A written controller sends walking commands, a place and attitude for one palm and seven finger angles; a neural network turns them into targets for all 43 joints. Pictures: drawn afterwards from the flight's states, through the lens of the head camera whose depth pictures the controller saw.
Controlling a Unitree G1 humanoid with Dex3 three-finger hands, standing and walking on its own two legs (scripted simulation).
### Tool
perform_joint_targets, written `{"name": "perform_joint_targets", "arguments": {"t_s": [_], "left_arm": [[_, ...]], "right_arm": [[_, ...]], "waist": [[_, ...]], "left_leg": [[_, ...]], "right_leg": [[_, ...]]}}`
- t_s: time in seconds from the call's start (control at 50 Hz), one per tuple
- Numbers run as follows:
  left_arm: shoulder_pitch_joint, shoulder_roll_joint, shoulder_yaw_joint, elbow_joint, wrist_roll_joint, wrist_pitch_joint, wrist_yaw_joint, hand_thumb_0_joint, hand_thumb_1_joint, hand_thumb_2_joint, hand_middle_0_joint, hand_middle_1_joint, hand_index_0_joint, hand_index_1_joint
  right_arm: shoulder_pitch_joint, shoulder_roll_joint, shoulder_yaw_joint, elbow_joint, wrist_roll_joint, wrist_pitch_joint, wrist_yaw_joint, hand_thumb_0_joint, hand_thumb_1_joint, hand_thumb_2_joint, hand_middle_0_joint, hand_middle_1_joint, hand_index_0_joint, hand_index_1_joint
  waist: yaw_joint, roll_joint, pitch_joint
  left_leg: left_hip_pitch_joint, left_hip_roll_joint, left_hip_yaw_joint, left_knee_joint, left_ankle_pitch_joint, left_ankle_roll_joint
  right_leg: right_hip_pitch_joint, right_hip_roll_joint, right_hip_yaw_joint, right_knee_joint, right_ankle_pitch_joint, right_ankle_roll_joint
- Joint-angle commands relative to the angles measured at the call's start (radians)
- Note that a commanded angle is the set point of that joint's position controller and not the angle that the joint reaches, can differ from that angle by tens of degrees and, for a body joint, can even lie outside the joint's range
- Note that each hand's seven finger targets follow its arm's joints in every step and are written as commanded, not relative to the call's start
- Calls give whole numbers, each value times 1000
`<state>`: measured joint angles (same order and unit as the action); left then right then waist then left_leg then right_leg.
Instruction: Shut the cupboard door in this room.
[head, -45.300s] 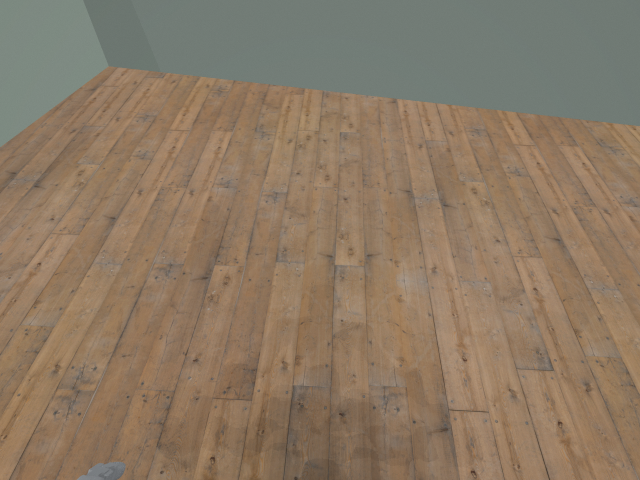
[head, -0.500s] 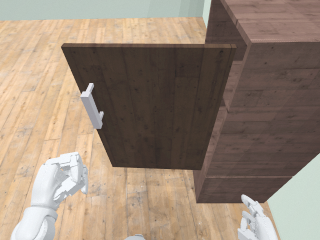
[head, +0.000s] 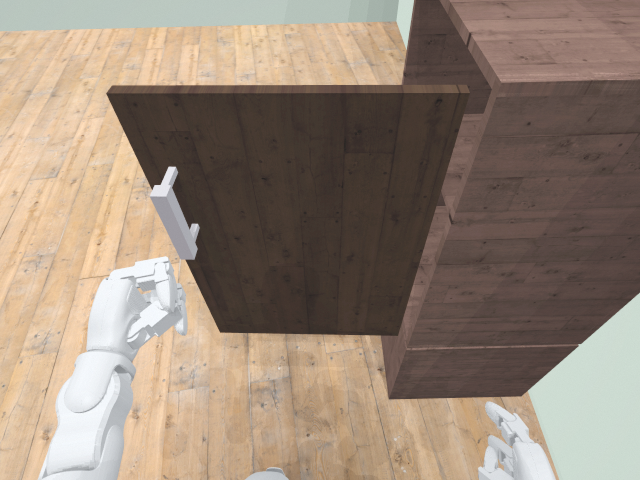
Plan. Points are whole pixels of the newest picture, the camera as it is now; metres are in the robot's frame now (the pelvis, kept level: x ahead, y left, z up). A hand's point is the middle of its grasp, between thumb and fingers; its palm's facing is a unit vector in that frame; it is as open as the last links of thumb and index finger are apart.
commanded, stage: bring the fist close to the handle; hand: left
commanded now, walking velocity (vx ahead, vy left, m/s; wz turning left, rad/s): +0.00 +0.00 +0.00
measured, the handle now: (180, 214) +0.44 +0.23 +0.08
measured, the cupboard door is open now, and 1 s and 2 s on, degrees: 87 87 72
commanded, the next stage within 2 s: push the door shut along its arc in 0.86 s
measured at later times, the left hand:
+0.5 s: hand (183, 263) +0.35 +0.20 +0.09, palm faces +0.05 -1.00 -0.03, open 3.1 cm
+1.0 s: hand (188, 267) +0.35 +0.19 +0.09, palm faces +0.05 -1.00 -0.03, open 3.1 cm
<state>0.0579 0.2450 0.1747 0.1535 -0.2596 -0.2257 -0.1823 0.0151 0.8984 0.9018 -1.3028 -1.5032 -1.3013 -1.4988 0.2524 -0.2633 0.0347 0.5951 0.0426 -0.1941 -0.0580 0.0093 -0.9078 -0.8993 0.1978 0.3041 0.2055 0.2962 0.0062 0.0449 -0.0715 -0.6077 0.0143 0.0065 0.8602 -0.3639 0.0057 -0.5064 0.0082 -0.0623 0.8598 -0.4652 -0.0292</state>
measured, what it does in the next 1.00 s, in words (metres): stands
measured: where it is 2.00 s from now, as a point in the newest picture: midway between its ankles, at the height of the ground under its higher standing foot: outside the picture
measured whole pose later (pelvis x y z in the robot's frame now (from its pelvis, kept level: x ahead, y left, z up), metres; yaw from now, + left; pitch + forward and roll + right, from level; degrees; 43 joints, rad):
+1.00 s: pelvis +0.00 +0.01 +0.00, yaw -1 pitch +7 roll -1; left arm -0.19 0.25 0.20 0.44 -0.22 -0.28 -0.15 0.01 0.90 0.90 -1.30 -1.50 -1.30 -1.50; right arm 0.26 -0.26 0.02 0.62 0.05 -0.11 -0.04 0.01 -0.91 -0.90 0.20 0.30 0.21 0.30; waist -0.02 0.04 -0.08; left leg -0.61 0.02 0.02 0.84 -0.35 0.01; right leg -0.51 0.01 -0.05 0.83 -0.44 -0.02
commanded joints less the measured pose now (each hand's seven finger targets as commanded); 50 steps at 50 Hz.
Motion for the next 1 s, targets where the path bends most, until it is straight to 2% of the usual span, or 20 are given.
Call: {"name": "perform_joint_targets", "arguments": {"t_s": [0.0,0.06,0.12,0.18,0.24,0.28,0.42,0.44,0.48,0.52,0.54,0.6,0.68,0.74,0.78,0.86,0.88,0.92,0.96,0.98], "left_arm": [[-270,147,61,-168,-7,-71,-2,0,900,900,-1300,-1500,-1300,-1500],[-302,159,75,-130,-4,-74,3,0,900,900,-1300,-1500,-1300,-1500],[-372,162,74,-84,2,-70,7,0,900,900,-1300,-1500,-1300,-1500],[-395,207,113,-42,6,-75,10,0,900,900,-1300,-1500,-1300,-1500],[-448,184,94,-13,6,-84,4,0,900,900,-1300,-1500,-1300,-1500],[-453,224,128,23,8,-87,4,0,900,900,-1300,-1500,-1300,-1500],[-570,197,94,65,9,-105,-11,0,900,900,-1300,-1500,-1300,-1500],[-571,179,79,62,10,-108,-11,0,900,900,-1300,-1500,-1300,-1500],[-512,192,92,66,14,-106,-3,0,900,900,-1300,-1500,-1300,-1500],[-520,153,62,67,14,-100,5,0,900,900,-1300,-1500,-1300,-1500],[-509,185,93,75,17,-100,13,0,900,900,-1300,-1500,-1300,-1500],[-523,170,74,37,31,-104,34,0,900,900,-1300,-1500,-1300,-1500],[-498,207,110,41,35,-114,51,0,900,900,-1300,-1500,-1300,-1500],[-531,158,70,18,37,-126,49,0,900,900,-1300,-1500,-1300,-1500],[-512,191,92,49,35,-123,47,0,900,900,-1300,-1500,-1300,-1500],[-526,152,61,48,25,-119,29,0,900,900,-1300,-1500,-1300,-1500],[-527,186,82,70,28,-116,30,0,900,900,-1300,-1500,-1300,-1500],[-548,166,66,63,26,-115,27,0,900,900,-1300,-1500,-1300,-1500],[-571,174,70,88,25,-113,24,0,900,900,-1300,-1500,-1300,-1500],[-597,223,96,121,32,-113,21,0,900,900,-1300,-1500,-1300,-1500]], "right_arm": [[-61,-113,-52,-139,7,-53,-7,0,-900,-900,200,300,200,300],[-57,-115,-53,-131,8,-48,-5,0,-900,-900,200,300,200,300],[-51,-118,-55,-125,7,-37,-4,0,-900,-900,200,300,200,300],[-41,-126,-57,-119,2,-27,-3,0,-900,-900,200,300,200,300],[-45,-119,-55,-117,6,-17,0,0,-900,-900,200,300,200,300],[-30,-128,-60,-110,3,-12,0,0,-900,-900,200,300,200,300],[-16,-126,-66,-99,8,2,5,0,-900,-900,200,300,200,300],[-14,-125,-66,-101,8,1,7,0,-900,-900,200,300,200,300],[-5,-130,-70,-105,6,5,10,0,-900,-900,200,300,200,300],[-11,-125,-67,-110,10,8,15,0,-900,-900,200,300,200,300],[-8,-129,-71,-107,10,13,15,0,-900,-900,200,300,200,300],[-17,-124,-68,-116,7,20,18,0,-900,-900,200,300,200,300],[-17,-127,-65,-115,2,31,18,0,-900,-900,200,300,200,300],[-28,-115,-65,-117,5,27,19,0,-900,-900,200,300,200,300],[-21,-125,-65,-110,3,29,16,0,-900,-900,200,300,200,300],[-31,-118,-64,-113,10,28,15,0,-900,-900,200,300,200,300],[-23,-126,-65,-107,8,29,13,0,-900,-900,200,300,200,300],[-31,-121,-62,-109,10,27,14,0,-900,-900,200,300,200,300],[-30,-125,-61,-105,10,29,11,0,-900,-900,200,300,200,300],[-22,-133,-61,-96,8,32,7,0,-900,-900,200,300,200,300]], "waist": [[-18,-36,-219],[-9,-16,-224],[-22,-41,-222],[-13,-46,-251],[-18,-15,-246],[-16,-45,-267],[-35,-18,-283],[-32,11,-294],[-22,-18,-308],[-29,-27,-285],[-23,-33,-275],[-28,-14,-278],[-21,-52,-267],[-26,12,-272],[-29,-39,-259],[-35,-17,-254],[-38,-48,-250],[-36,-13,-246],[-47,-52,-233],[-51,-65,-217]], "left_leg": [[178,-18,-21,-114,167,27],[190,-17,-21,-122,177,23],[181,-16,-17,-120,172,26],[180,-16,-17,-117,185,26],[191,-15,-13,-122,195,24],[185,-13,-14,-111,210,26],[211,-10,-17,-109,222,25],[227,-11,-19,-110,239,24],[229,-8,-22,-111,256,25],[225,-9,-22,-120,245,24],[217,-7,-23,-126,234,22],[225,-7,-18,-131,227,24],[205,-8,-15,-136,208,25],[231,-9,-12,-136,207,22],[211,-7,-17,-136,187,25],[222,-10,-12,-137,179,24],[205,-8,-15,-134,164,26],[210,-11,-15,-138,157,24],[199,-12,-16,-136,138,26],[176,-11,-17,-130,126,28]], "right_leg": [[14,1,51,-156,281,20],[15,3,45,-152,292,15],[9,2,49,-156,293,21],[29,4,50,-151,302,18],[18,4,47,-149,318,16],[31,6,52,-146,335,18],[2,8,44,-141,343,16],[1,9,41,-137,354,12],[17,13,36,-137,363,12],[4,13,31,-140,357,14],[3,14,30,-142,341,13],[5,12,32,-145,333,14],[23,16,34,-150,317,14],[7,16,35,-149,314,12],[10,19,34,-157,292,13],[-2,15,37,-165,294,15],[2,16,41,-168,276,16],[-5,13,42,-168,271,15],[-13,12,44,-175,254,18],[-13,12,52,-179,240,19]]}}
